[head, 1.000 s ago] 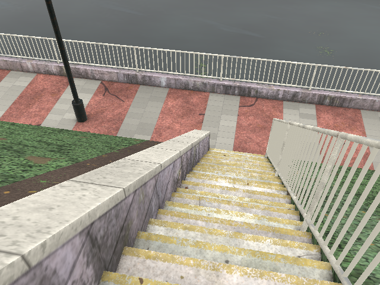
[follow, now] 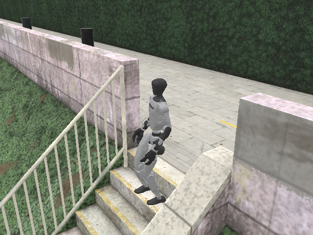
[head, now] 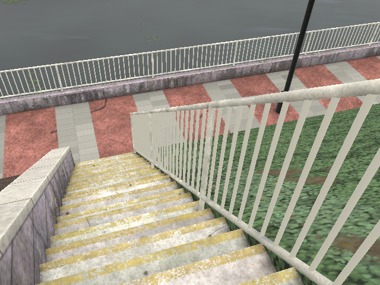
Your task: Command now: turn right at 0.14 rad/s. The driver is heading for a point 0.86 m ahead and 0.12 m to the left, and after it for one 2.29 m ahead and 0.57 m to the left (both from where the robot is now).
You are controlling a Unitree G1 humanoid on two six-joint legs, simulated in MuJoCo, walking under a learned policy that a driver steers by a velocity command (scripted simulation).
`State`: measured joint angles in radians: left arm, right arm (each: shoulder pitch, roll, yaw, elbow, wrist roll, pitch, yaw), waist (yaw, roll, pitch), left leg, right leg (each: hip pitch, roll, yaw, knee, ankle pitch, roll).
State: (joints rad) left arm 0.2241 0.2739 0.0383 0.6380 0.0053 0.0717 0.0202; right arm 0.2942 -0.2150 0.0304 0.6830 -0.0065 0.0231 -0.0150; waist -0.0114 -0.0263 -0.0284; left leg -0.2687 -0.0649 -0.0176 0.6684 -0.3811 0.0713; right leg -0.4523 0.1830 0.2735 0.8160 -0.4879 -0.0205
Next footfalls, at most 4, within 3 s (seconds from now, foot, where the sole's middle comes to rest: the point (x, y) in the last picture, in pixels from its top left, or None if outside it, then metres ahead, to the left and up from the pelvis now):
0.60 right None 0.13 -0.14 -0.76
1.02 left None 0.29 0.00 -0.95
1.46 right None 0.61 -0.19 -1.14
2.00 left None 0.76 0.12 -1.35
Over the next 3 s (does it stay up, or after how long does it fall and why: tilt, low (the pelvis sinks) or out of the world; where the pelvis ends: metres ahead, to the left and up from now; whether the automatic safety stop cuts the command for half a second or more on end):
stays up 1.10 0.25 -0.88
